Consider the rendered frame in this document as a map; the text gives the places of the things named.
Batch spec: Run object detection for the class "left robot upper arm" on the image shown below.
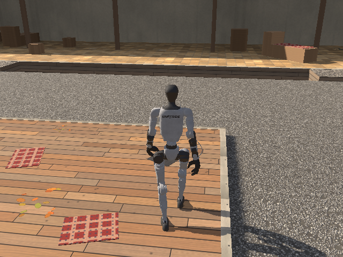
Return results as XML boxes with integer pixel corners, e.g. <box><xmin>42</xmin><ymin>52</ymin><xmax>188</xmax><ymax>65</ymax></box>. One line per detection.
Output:
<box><xmin>148</xmin><ymin>108</ymin><xmax>160</xmax><ymax>136</ymax></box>

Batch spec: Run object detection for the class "right robot upper arm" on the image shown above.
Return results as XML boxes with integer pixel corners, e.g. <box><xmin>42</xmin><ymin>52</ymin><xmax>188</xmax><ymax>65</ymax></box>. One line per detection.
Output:
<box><xmin>183</xmin><ymin>108</ymin><xmax>194</xmax><ymax>139</ymax></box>

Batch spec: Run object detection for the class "robot right hand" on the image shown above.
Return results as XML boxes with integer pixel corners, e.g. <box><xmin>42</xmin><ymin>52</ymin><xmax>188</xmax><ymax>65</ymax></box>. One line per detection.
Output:
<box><xmin>187</xmin><ymin>159</ymin><xmax>200</xmax><ymax>176</ymax></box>

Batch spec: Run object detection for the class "humanoid robot head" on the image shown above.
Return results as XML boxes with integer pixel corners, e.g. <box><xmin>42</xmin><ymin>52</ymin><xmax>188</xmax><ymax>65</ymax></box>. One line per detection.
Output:
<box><xmin>162</xmin><ymin>85</ymin><xmax>180</xmax><ymax>110</ymax></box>

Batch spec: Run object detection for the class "robot right forearm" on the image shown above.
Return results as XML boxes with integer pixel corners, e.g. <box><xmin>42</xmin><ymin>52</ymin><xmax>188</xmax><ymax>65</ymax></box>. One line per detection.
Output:
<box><xmin>189</xmin><ymin>131</ymin><xmax>199</xmax><ymax>160</ymax></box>

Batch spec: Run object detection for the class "robot left hand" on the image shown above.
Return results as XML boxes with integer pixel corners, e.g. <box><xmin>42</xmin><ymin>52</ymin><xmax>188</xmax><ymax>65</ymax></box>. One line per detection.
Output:
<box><xmin>146</xmin><ymin>146</ymin><xmax>159</xmax><ymax>156</ymax></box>

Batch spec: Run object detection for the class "right robot shin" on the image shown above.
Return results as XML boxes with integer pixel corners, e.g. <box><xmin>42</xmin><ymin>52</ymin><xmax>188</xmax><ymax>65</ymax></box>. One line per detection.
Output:
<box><xmin>178</xmin><ymin>170</ymin><xmax>187</xmax><ymax>201</ymax></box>

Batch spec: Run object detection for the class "robot left forearm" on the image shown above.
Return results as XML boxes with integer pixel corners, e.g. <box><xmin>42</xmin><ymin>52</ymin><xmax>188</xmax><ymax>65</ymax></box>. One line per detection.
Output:
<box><xmin>146</xmin><ymin>129</ymin><xmax>154</xmax><ymax>148</ymax></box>

